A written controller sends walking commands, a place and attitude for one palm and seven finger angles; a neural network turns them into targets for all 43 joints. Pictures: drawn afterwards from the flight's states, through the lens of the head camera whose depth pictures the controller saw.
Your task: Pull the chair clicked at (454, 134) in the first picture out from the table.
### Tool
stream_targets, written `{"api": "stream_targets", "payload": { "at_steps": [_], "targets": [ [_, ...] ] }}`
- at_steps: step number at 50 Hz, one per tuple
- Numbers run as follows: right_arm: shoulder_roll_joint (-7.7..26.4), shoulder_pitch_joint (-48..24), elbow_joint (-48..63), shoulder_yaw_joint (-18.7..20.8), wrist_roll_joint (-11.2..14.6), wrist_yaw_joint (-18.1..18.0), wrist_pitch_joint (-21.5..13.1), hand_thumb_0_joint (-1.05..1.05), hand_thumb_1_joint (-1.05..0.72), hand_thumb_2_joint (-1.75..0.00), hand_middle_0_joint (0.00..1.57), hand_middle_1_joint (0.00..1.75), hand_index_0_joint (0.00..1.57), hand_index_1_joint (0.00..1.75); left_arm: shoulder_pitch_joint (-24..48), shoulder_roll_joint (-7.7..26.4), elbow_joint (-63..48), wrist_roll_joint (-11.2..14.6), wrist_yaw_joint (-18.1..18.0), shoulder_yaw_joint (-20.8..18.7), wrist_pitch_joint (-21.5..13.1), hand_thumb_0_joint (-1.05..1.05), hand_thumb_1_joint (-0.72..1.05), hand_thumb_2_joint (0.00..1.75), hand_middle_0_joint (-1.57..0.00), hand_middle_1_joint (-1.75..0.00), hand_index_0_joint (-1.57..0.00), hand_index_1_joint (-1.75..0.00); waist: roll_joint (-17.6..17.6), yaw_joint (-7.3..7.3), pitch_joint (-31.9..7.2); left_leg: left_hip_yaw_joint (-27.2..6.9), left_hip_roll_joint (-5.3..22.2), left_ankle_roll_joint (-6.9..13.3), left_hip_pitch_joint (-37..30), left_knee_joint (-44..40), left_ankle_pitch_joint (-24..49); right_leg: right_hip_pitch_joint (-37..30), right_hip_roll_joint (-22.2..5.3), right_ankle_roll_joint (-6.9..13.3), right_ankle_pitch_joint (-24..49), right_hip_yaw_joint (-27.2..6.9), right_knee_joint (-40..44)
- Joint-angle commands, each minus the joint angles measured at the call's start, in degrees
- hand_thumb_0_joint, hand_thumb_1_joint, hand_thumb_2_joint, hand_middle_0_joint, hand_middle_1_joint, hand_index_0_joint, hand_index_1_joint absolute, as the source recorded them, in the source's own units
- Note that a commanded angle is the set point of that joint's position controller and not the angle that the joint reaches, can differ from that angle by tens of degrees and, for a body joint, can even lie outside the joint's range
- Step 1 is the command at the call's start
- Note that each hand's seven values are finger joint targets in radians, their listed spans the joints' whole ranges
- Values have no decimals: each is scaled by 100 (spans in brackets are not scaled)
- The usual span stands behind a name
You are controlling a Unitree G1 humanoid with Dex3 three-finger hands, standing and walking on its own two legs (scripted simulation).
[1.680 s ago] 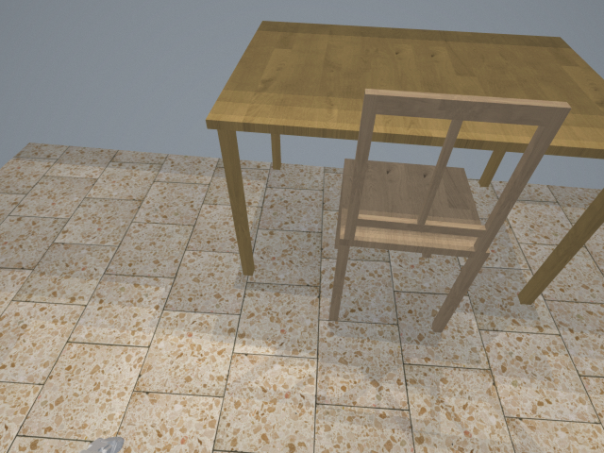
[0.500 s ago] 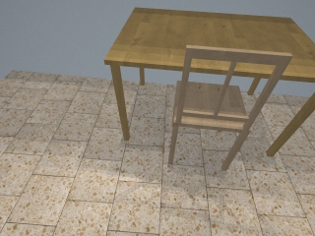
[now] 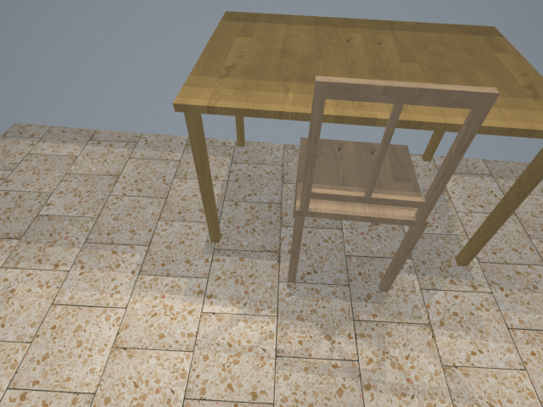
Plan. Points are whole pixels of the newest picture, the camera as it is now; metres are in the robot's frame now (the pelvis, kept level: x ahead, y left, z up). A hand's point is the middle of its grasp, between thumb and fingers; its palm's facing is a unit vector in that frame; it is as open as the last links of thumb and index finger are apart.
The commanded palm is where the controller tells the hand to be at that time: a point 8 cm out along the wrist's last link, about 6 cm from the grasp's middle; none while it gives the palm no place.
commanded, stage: walk to a spot facing it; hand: left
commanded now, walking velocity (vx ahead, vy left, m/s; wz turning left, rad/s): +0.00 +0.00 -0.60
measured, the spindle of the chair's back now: (381, 154) +0.74 -0.23 -0.07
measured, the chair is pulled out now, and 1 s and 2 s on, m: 0.00 0.00 0.00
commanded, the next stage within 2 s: none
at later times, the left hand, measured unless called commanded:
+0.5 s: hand out of the picture +0.04 +0.15 -0.16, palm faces -0.17 -0.95 -0.27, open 7.4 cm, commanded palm none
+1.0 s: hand (170, 405) +0.16 +0.19 -0.17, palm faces -0.47 -0.85 -0.24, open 7.4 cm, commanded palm none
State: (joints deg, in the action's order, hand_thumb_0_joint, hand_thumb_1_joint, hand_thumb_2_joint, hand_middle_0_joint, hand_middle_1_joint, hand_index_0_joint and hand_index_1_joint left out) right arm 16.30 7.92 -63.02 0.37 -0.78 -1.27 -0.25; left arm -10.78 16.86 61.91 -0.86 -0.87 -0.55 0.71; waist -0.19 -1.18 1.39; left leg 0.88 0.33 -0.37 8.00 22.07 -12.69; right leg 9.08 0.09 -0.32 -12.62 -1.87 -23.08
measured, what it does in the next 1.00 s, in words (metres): steps on the spot, turning right: left foot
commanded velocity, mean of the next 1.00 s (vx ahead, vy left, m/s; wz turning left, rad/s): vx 0.00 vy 0.00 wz -0.60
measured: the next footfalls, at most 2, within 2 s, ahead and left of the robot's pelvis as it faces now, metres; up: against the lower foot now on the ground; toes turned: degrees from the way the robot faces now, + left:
left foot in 0.84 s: +0.06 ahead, +0.10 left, +0.00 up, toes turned -31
right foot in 1.26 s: -0.10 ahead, -0.11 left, +0.00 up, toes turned -50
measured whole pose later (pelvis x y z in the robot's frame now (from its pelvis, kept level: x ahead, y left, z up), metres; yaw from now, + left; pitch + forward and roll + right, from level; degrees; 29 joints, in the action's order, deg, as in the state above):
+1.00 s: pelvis -0.02 +0.02 +0.00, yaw -34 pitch +0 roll -1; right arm 10.9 11.5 -51.4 1.2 -1.2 -2.4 1.0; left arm -13.7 17.5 52.4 -1.8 1.6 -6.6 3.9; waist -4.0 -2.3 1.8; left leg 3.3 1.2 0.9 10.4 25.1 -14.8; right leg 31.2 2.7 -4.2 -19.9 -4.3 -64.4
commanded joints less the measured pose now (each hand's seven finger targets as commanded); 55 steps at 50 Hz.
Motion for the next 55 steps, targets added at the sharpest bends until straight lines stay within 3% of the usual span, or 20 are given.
{"api": "stream_targets", "payload": {
  "at_steps": [1,4,8,11,12,13,14,15,18,20,32,38,40,41,42,43,44,45,48,55],
  "targets": [
    [791,288,443,233,11,-87,2,0,-90,-90,20,30,20,30,-99,722,-499,4,18,-240,67,0,90,90,-20,-30,-20,-30,158,150,-118,-272,883,122,-129,-7,807,596,-447,143,1328,-565,-298],
    [895,229,677,356,-6,-104,35,0,-90,-90,20,30,20,30,-150,594,-697,-10,74,-307,134,0,90,90,-20,-30,-20,-30,490,129,-24,-461,1255,336,-27,-147,522,1023,-158,72,828,-374,-971],
    [898,35,907,461,-27,-92,5,0,-90,-90,20,30,20,30,-350,308,-890,-18,143,-388,200,0,90,90,-20,-30,-20,-30,1112,7,-46,-533,1981,929,205,-292,1255,1185,-116,-51,-1393,99,-2430],
    [821,-247,1068,496,-35,-73,44,0,-90,-90,20,30,20,30,-966,292,-816,-44,180,-450,146,0,90,90,-20,-30,-20,-30,623,-329,-138,181,1681,516,722,837,940,316,-226,3,-474,213,-1304],
    [590,-194,1113,475,-1,-56,98,0,-90,-90,20,30,20,30,-1195,567,-780,-91,148,-525,72,0,90,90,-20,-30,-20,-30,-556,-433,-95,650,1032,53,1281,2207,-145,-10,-675,173,509,-676,-73],
    [116,-73,1339,379,11,-23,106,0,-90,-90,20,30,20,30,-1211,1176,-851,-122,45,-631,-7,0,90,90,-20,-30,-20,-30,-2224,-305,-30,687,129,-298,2573,3755,-2139,-170,-2056,740,1828,-3066,761],
    [308,-221,1356,408,10,-59,139,0,-90,-90,20,30,20,30,-1307,1064,-866,-28,-27,-611,27,0,90,90,-20,-30,-20,-30,-1433,-352,-150,-148,230,-201,2424,4208,-2103,-63,-2114,1081,1936,-2876,769],
    [321,-209,1294,432,18,-43,146,0,-90,-90,20,30,20,30,-1023,881,-920,-21,-50,-613,12,0,90,90,-20,-30,-20,-30,-1385,-208,-90,-303,358,-164,2441,4374,-1697,108,-1784,1052,1386,-2622,816],
    [266,-125,1143,436,-21,-18,126,0,-90,-90,20,30,20,30,-548,526,-1105,11,-33,-540,-33,0,90,90,-20,-30,-20,-30,-434,5,-33,-298,464,-281,2411,4448,-861,191,-1341,1031,1370,-2110,590],
    [173,-104,1138,435,-26,-19,143,0,-90,-90,20,30,20,30,-731,543,-1101,14,-20,-549,-60,0,90,90,-20,-30,-20,-30,-326,-25,-269,-254,396,-349,2384,4259,-729,-42,-1186,991,1628,-1944,477],
    [139,-463,1498,410,14,-81,110,0,-90,-90,20,30,20,30,-904,618,-1190,-49,6,-646,30,0,90,90,-20,-30,-20,-30,-710,-226,-390,-312,126,-353,1987,2715,-1104,-180,-971,1140,1538,-2695,445],
    [167,158,1507,421,95,-132,36,0,-90,-90,20,30,20,30,-443,752,-1359,-50,29,-692,107,0,90,90,-20,-30,-20,-30,-910,16,-610,-316,-164,-128,805,1070,-863,232,-702,851,1694,-2990,278],
    [331,683,1403,448,95,-186,-38,0,-90,-90,20,30,20,30,-211,632,-1458,-7,46,-674,125,0,90,90,-20,-30,-20,-30,-667,278,-707,-511,127,35,-614,-95,-193,1238,-249,419,904,-2642,-197],
    [751,749,1442,516,56,-210,-61,0,-90,-90,20,30,20,30,-279,312,-1553,22,83,-617,146,0,90,90,-20,-30,-20,-30,543,334,-672,-1638,1225,296,-1230,-760,-682,2296,485,141,-483,-1817,-1017],
    [1087,592,1594,573,6,-189,-42,0,-90,-90,20,30,20,30,-198,228,-1619,-2,135,-619,136,0,90,90,-20,-30,-20,-30,1530,264,-289,-2774,2459,724,-836,-1130,-410,2942,752,-169,-1850,-768,-2459],
    [998,323,1706,496,-11,-184,-23,0,-90,-90,20,30,20,30,-131,462,-1597,-83,161,-691,137,0,90,90,-20,-30,-20,-30,969,178,14,-2674,2717,1057,11,-1113,-146,2786,291,-290,-1713,-640,-3493],
    [629,-18,1773,385,-36,-179,-46,0,-90,-90,20,30,20,30,-400,546,-1444,-123,212,-745,157,0,90,90,-20,-30,-20,-30,620,-64,16,-1964,2225,998,456,-1063,44,2426,195,-358,-1187,-563,-4066],
    [485,-249,1797,341,-46,-184,-64,0,-90,-90,20,30,20,30,-519,436,-1289,-131,247,-744,198,0,90,90,-20,-30,-20,-30,803,-186,66,-1334,1784,836,629,-899,464,2346,185,-394,-908,-474,-4447],
    [445,-134,1750,309,-41,-170,-81,0,-90,-90,20,30,20,30,-497,265,-1272,-71,319,-629,261,0,90,90,-20,-30,-20,-30,924,-147,66,-407,1361,759,413,-640,1095,2424,56,-450,-665,-172,-4607],
    [730,872,1340,470,-70,-115,-63,0,-90,-90,20,30,20,30,427,33,-1495,-16,342,-455,245,0,90,90,-20,-30,-20,-30,1064,373,-10,6,1793,917,-368,-173,2453,1947,-253,-413,-1096,441,-2504]
  ]
}}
